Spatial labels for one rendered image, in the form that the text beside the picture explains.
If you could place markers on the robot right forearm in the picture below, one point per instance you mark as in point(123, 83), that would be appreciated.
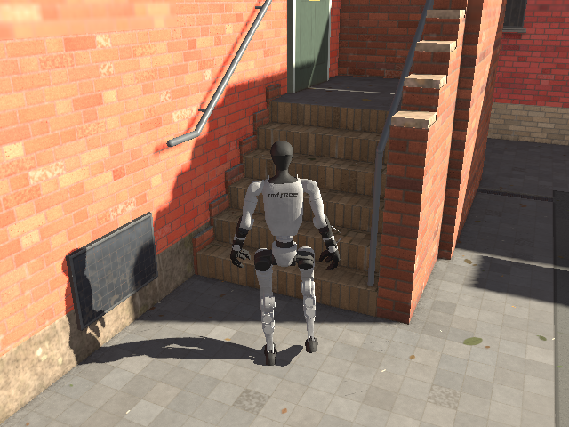
point(328, 237)

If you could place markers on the robot left forearm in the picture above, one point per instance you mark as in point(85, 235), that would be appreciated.
point(239, 237)

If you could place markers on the right robot hand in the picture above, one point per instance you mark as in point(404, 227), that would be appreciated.
point(331, 256)

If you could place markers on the left robot hand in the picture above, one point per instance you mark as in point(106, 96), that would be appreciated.
point(243, 255)

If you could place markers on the robot right shin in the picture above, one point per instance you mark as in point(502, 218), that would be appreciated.
point(309, 308)

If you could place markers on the robot right foot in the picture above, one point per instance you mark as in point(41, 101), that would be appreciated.
point(311, 346)

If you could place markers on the robot left upper arm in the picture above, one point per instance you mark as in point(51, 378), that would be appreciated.
point(250, 202)

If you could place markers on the robot right upper arm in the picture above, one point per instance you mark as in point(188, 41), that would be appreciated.
point(316, 203)

